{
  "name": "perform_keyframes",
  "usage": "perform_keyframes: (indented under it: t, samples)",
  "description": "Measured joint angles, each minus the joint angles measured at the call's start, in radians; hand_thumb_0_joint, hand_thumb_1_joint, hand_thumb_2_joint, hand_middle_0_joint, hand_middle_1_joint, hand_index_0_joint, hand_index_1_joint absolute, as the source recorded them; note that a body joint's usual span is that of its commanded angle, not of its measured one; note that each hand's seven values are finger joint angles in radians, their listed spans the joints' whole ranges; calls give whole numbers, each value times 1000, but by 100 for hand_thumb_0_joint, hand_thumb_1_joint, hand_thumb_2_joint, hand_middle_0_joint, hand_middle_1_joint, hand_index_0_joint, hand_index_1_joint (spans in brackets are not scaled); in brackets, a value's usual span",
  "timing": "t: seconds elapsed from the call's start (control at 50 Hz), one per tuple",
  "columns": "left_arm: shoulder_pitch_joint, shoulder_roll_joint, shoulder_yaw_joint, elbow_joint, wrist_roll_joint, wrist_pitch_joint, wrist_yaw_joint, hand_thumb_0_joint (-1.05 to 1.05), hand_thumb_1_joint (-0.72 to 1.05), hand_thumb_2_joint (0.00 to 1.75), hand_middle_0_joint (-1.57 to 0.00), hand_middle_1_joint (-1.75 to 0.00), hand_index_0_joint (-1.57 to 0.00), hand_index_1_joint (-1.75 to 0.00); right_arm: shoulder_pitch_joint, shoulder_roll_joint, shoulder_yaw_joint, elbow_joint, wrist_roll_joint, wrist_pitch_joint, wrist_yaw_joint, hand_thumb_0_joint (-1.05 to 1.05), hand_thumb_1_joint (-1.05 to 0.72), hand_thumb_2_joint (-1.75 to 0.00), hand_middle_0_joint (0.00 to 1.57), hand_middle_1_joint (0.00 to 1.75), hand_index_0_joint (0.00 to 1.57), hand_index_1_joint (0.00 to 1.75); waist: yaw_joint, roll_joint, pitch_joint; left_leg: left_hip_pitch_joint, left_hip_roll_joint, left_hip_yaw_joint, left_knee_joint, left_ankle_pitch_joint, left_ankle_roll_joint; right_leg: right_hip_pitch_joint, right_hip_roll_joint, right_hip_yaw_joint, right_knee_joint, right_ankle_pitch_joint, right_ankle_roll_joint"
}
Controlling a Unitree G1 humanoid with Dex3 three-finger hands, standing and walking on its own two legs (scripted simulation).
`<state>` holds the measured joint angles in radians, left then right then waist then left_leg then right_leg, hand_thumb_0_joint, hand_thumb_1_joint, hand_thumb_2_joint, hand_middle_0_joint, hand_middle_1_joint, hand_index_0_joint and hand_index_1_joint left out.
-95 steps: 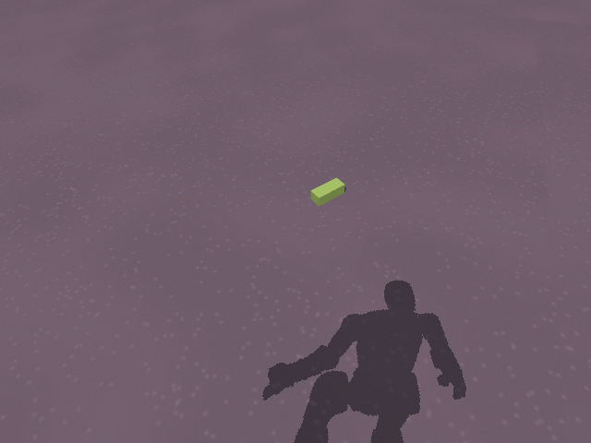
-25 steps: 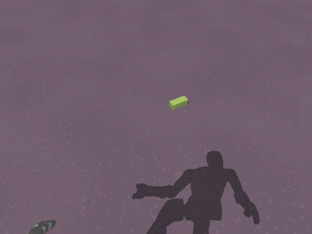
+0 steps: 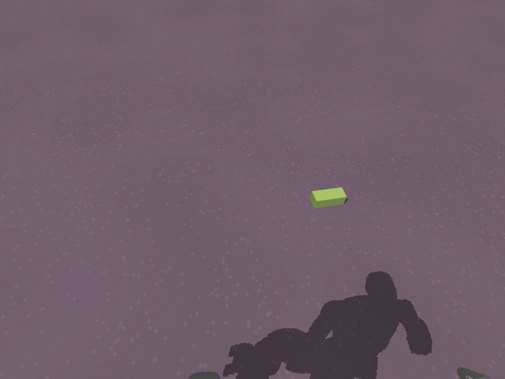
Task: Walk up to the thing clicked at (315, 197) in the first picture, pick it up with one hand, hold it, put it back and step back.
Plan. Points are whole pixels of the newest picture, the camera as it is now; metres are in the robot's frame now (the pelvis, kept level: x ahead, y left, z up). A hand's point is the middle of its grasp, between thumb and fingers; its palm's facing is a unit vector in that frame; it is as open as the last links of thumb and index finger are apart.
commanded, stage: walk up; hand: left
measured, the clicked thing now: (328, 197) +1.07 -0.33 -0.72
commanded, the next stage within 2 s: none
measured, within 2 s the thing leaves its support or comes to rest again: neither
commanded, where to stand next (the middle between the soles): +0.77 -0.67 m, yaw +17 degrees
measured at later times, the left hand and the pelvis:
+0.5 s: hand (201, 360) +0.18 +0.12 -0.13, palm faces +0.16 -0.92 -0.36, open 7.4 cm; pelvis +0.19 -0.17 +0.00, yaw +9 degrees
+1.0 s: hand (280, 256) +0.40 -0.02 -0.14, palm faces +0.17 -0.90 -0.39, open 7.4 cm; pelvis +0.35 -0.33 -0.02, yaw +13 degrees
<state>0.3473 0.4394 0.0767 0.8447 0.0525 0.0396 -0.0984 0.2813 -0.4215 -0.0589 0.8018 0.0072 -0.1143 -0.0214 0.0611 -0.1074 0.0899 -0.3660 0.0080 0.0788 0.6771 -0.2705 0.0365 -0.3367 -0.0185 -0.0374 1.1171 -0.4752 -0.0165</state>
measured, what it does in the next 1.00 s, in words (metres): walks ahead: right foot, then left foot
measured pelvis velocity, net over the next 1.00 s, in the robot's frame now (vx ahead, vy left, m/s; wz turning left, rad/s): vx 0.35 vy -0.33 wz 0.23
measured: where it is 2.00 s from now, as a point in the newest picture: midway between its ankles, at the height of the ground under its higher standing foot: (398, 281)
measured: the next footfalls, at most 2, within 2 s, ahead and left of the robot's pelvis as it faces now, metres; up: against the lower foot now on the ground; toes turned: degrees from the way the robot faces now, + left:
right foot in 0.26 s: +0.25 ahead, -0.28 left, +0.00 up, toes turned +0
left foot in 0.56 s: +0.33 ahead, -0.07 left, +0.00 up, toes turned +15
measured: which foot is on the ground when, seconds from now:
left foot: down 0.00-0.26, up 0.28-0.54, down 0.56-0.94, up 0.96-1.00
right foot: up 0.00-0.24, down 0.26-0.56, up 0.58-0.92, down 0.94-1.00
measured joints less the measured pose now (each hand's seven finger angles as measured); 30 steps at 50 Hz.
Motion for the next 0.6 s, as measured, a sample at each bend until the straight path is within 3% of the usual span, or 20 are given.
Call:
perform_keyframes:
  t: [0.06,0.14,0.22,0.24,0.28,0.3,0.34,0.38,0.46,0.52,0.56,0.6]
  samples:
    - [-24,12,5,-18,0,-7,-6,2,91,89,-20,-30,-20,-30,31,7,15,-3,3,-5,-5,1,-90,-89,21,30,21,30,-14,-15,-7,51,5,-23,-25,-18,-22,-121,-61,43,1,36,15]
    - [-70,29,25,-51,-2,-7,-28,1,91,89,-20,-30,-20,-30,70,-7,23,14,-14,-5,4,1,-90,-89,21,30,21,30,-29,-6,-13,87,33,-67,-9,-71,-44,-205,-130,83,-156,92,16]
    - [-97,50,43,-61,-7,-7,-41,1,91,89,-20,-30,-20,-30,90,-31,16,54,-26,8,9,1,-90,-89,21,31,21,30,-48,27,-39,106,85,-124,34,-149,-61,-177,-142,67,-294,166,7]
    - [-95,57,49,-65,-8,-13,-41,1,91,89,-20,-30,-20,-30,95,-39,13,63,-29,14,6,1,-90,-89,21,31,21,30,-48,37,-51,103,102,-140,61,-179,-54,-145,-134,52,-337,171,8]
    - [-97,55,59,-75,1,-33,-32,1,91,89,-20,-30,-20,-30,94,-62,1,86,-33,29,-8,1,-90,-89,21,31,21,30,-39,86,-60,50,138,-195,210,-247,-7,-133,-96,6,-307,178,49]
    - [-98,48,57,-80,4,-42,-23,1,91,89,-20,-30,-20,-30,85,-68,-5,104,-28,40,-19,1,-90,-89,21,31,21,30,-32,100,-59,2,121,-213,328,-268,4,-137,-90,-14,-272,149,56]
    - [-94,22,45,-77,-5,-46,-9,1,91,89,-20,-30,-20,-30,55,-74,-9,134,-18,54,-31,1,-90,-89,21,30,21,30,-17,117,-54,-80,78,-184,497,-253,14,-110,-84,-41,-274,121,44]
    - [-78,-2,30,-65,-8,-46,-1,1,91,89,-20,-30,-20,-30,31,-76,-7,142,-7,43,-27,1,-90,-89,20,30,21,30,-6,129,-48,-130,58,-117,517,-217,15,-63,-74,-61,-324,121,19]
    - [-41,-10,15,-52,1,-36,6,1,90,89,-20,-30,-20,-30,18,-51,3,116,-1,11,-9,1,-90,-89,20,30,21,30,17,108,-34,-156,28,-6,314,-206,12,17,-58,-95,-417,124,-14]
    - [-22,2,12,-54,4,-22,9,1,90,89,-21,-30,-20,-30,31,-27,12,89,-1,-8,-5,1,-90,-89,20,30,21,30,30,77,-22,-120,7,33,114,-81,17,59,-46,-118,-436,97,-23]
    - [-5,8,10,-64,-1,-10,10,1,90,89,-21,-30,-20,-30,55,-29,13,65,-12,-27,-10,1,-90,-89,20,30,21,30,26,68,-21,-68,-3,29,-16,49,26,50,-37,-126,-364,47,-35]
    - [-12,7,12,-60,1,10,13,1,90,89,-20,-30,-20,-30,61,-24,12,51,-22,-27,-26,1,-90,-89,21,30,21,30,7,41,-7,-75,-9,20,38,27,27,-11,-18,-55,-186,2,-33]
